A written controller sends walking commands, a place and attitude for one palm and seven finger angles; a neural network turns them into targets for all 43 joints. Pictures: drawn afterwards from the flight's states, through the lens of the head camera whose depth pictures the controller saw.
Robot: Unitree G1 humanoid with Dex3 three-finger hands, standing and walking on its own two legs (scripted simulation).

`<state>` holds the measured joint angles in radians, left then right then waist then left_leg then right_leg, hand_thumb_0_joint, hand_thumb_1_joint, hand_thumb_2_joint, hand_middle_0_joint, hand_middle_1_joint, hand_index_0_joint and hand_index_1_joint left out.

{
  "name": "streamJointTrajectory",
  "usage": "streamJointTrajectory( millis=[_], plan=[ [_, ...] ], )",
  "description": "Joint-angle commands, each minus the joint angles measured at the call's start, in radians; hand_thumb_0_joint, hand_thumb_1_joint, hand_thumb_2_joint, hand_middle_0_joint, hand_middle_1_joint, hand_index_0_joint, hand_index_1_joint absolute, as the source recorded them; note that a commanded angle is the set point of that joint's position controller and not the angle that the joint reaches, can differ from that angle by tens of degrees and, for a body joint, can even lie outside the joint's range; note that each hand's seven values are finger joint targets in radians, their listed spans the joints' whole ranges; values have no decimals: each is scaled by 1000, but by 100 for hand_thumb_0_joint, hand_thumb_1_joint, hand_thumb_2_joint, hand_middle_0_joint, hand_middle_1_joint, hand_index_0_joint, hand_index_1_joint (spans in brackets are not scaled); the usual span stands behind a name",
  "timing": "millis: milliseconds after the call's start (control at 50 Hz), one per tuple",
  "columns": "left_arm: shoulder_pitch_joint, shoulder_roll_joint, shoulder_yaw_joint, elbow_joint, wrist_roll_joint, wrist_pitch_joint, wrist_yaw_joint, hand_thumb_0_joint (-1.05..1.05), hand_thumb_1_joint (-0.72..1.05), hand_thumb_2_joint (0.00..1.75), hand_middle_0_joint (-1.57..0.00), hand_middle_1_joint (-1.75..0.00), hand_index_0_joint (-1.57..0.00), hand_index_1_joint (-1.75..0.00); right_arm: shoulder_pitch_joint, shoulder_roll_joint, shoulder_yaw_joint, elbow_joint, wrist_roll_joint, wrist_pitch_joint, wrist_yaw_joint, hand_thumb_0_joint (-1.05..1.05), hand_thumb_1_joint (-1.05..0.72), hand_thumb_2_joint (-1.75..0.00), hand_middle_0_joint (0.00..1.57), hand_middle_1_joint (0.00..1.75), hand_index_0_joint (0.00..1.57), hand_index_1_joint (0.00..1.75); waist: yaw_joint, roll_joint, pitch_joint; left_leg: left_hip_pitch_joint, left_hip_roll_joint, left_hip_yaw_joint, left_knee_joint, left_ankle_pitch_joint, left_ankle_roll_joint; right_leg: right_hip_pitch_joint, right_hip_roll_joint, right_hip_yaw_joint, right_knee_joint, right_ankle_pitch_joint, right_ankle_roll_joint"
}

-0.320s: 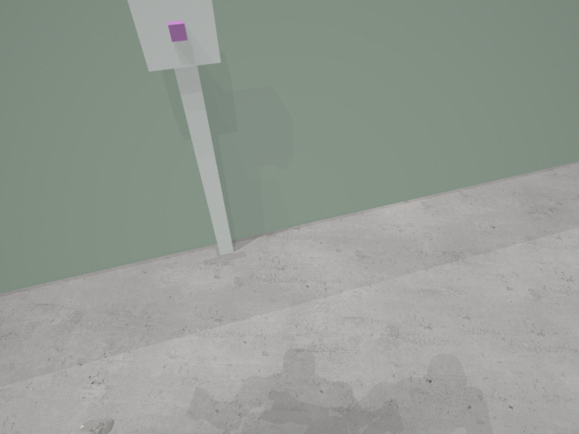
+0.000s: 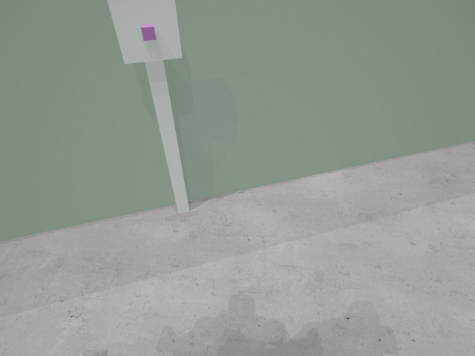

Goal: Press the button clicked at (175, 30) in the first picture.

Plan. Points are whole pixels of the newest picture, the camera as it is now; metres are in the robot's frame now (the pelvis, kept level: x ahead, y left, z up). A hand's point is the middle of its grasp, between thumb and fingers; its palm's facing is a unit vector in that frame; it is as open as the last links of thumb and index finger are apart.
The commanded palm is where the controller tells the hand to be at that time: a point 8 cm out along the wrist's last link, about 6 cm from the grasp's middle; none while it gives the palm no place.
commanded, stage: stand and wait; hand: left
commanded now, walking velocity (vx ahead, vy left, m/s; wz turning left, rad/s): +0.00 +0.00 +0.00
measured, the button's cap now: (148, 32) +0.91 +0.32 +0.16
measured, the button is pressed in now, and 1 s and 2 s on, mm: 0 0 0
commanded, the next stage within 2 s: look at it before walking up in 0.54 s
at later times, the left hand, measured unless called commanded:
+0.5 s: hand out of the picture +0.05 +0.25 -0.15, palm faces -0.03 -0.94 -0.35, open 7.4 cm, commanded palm none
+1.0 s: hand out of the picture +0.06 +0.25 -0.15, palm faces -0.03 -0.94 -0.34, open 7.4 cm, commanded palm none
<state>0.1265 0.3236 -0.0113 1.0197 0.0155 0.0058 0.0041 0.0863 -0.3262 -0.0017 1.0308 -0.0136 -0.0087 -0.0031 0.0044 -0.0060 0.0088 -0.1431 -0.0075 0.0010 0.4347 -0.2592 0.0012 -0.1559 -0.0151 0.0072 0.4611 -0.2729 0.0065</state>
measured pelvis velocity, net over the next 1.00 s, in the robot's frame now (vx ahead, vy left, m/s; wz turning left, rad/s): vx -0.02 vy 0.00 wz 0.00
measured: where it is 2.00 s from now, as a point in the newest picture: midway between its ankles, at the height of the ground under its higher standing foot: outside the picture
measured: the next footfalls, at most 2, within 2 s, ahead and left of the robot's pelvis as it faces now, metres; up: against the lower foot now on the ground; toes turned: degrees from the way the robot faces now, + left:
left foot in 2.00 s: +0.36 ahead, +0.05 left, +0.00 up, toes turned -16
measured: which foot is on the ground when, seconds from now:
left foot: down 0.00-1.00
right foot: down 0.00-1.00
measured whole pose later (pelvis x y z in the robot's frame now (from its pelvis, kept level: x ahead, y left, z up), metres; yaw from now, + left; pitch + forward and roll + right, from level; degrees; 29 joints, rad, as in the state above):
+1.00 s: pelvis -0.02 +0.00 +0.00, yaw +0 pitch -2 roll +0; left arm 0.14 0.34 -0.01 1.09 0.02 0.00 0.00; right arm 0.12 -0.34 0.00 1.12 -0.01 -0.01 0.00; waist 0.00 0.00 0.03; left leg -0.14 0.00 0.00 0.37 -0.20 -0.01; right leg -0.15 -0.01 0.00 0.39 -0.21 0.00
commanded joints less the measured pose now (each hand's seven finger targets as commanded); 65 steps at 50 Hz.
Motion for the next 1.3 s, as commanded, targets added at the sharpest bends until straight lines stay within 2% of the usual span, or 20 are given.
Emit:
streamJointTrajectory(
  millis=[0, 240, 520, 720, 1160, 1200, 1220, 1260, 1280],
  plan=[
    [-50, 218, 51, -65, -4, -28, 10, 0, 90, 90, -20, -30, -20, -30, -43, -207, -43, -58, -1, -26, -15, 0, -90, -90, 20, 30, 20, 30, -4, -1, -48, 9, 113, -84, -73, 225, 36, 6, -101, 90, -85, 231, -40],
    [-36, 223, 47, -18, -7, -31, 8, 0, 90, 90, -20, -30, -20, -30, -20, -217, -37, -4, 3, -26, -13, 0, -90, -90, 20, 30, 20, 30, -3, -4, -46, 10, 119, -93, -101, 183, 31, 17, -104, 99, -119, 191, -41],
    [-37, 226, 44, -2, -5, -32, 6, 0, 90, 90, -20, -30, -20, -30, -8, -218, -35, 20, 3, -24, -9, 0, -90, -90, 20, 30, 20, 30, -4, -13, -13, -5, 119, -97, -121, 127, 27, -15, -103, 112, -151, 107, -40],
    [-38, 222, 45, -3, -4, -31, 6, 0, 90, 90, -20, -30, -20, -30, -12, -218, -36, 19, 3, -27, -9, 0, -90, -90, 20, 30, 20, 30, -3, 6, -21, 3, 123, -100, -128, 140, 28, -12, -100, 108, -148, 125, -37],
    [-27, 225, 44, 5, -3, -34, 8, 0, 90, 90, -20, -30, -20, -30, -20, -222, -34, 22, 7, -27, -11, 0, -90, -90, 20, 30, 20, 30, -2, 7, -41, 33, 129, -98, -129, 211, 28, 19, -104, 99, -145, 214, -35],
    [-30, 226, 44, 6, -4, -32, 7, 0, 90, 90, -20, -30, -20, -30, -22, -223, -33, 22, 6, -27, -11, 0, -90, -90, 20, 30, 20, 30, -3, 4, -35, 29, 128, -98, -134, 200, 27, 18, -104, 98, -147, 201, -33],
    [-7, 176, 35, 17, -5, -26, 8, 0, 90, 90, -20, -30, -20, -30, -5, -173, -22, 32, 3, -22, -10, 0, -90, -90, 20, 30, 20, 30, -1, 6, -43, 40, 131, -81, -125, 171, 20, 14, -103, 101, -150, 178, -29],
    [48, 105, 25, 27, -2, -4, 7, 0, 90, 90, -20, -30, -20, -30, 61, -101, -10, 44, -3, -7, -9, 0, -90, -90, 20, 30, 20, 30, -5, -2, -46, 46, 127, -53, -90, 37, 9, -24, -81, 114, -123, 37, -26],
    [56, 104, 29, 18, 1, 5, 1, 0, 90, 90, -20, -30, -20, -30, 74, -104, -15, 41, -6, -1, -9, 0, -90, -90, 20, 30, 20, 30, -6, 5, -1, 20, 132, -51, -95, -68, 13, -71, -66, 120, -115, -64, -30]
  ],
)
